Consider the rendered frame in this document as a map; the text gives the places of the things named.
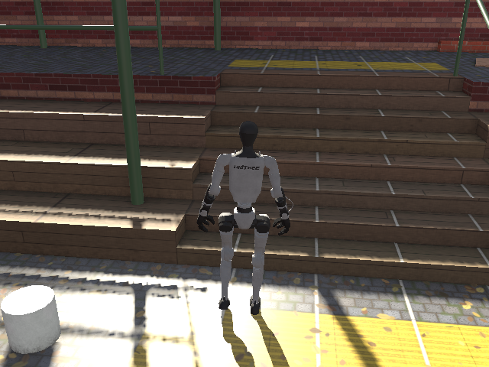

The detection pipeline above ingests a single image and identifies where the left robot forearm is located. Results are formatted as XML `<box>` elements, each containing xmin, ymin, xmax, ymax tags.
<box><xmin>199</xmin><ymin>184</ymin><xmax>215</xmax><ymax>216</ymax></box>

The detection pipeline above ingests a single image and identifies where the robot left hand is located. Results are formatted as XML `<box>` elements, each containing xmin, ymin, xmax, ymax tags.
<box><xmin>197</xmin><ymin>214</ymin><xmax>215</xmax><ymax>232</ymax></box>

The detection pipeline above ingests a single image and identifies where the robot left upper arm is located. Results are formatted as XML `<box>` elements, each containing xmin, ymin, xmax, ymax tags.
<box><xmin>209</xmin><ymin>154</ymin><xmax>232</xmax><ymax>196</ymax></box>

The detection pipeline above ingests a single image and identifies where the robot right upper arm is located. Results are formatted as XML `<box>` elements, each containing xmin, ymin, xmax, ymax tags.
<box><xmin>263</xmin><ymin>155</ymin><xmax>283</xmax><ymax>198</ymax></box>

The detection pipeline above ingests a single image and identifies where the right robot forearm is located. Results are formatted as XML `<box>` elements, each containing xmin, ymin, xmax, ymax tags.
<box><xmin>275</xmin><ymin>187</ymin><xmax>289</xmax><ymax>219</ymax></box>

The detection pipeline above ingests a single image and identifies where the robot left thigh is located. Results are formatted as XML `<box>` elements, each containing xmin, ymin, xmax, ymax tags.
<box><xmin>219</xmin><ymin>213</ymin><xmax>234</xmax><ymax>261</ymax></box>

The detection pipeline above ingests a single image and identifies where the robot left foot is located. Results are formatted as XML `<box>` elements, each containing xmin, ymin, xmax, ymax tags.
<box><xmin>219</xmin><ymin>297</ymin><xmax>230</xmax><ymax>310</ymax></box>

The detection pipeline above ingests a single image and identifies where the robot right hand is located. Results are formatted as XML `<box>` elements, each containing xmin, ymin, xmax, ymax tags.
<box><xmin>272</xmin><ymin>217</ymin><xmax>290</xmax><ymax>235</ymax></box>

